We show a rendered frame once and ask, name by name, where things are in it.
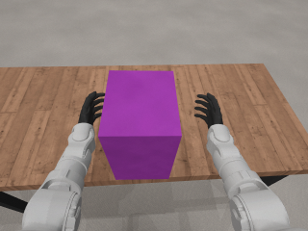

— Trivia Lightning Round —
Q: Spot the left robot upper arm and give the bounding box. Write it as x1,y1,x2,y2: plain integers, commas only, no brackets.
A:
17,189,82,231

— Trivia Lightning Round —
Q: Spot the right robot hand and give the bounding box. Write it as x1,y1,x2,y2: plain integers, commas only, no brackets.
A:
194,92,223,129

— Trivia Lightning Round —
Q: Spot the robot right forearm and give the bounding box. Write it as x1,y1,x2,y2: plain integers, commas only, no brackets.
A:
206,124,290,225

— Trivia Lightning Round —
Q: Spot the left robot hand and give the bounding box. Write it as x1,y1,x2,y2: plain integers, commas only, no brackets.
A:
78,91,105,126

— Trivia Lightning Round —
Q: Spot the right robot upper arm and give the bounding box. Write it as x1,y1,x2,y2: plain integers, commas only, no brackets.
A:
229,190,308,231

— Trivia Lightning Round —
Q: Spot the carton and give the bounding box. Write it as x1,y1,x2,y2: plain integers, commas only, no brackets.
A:
98,70,182,180

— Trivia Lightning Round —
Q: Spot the table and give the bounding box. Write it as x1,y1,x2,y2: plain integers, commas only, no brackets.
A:
0,64,308,214

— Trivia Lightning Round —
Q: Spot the robot left forearm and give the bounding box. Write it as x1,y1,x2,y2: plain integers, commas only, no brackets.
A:
21,122,96,229

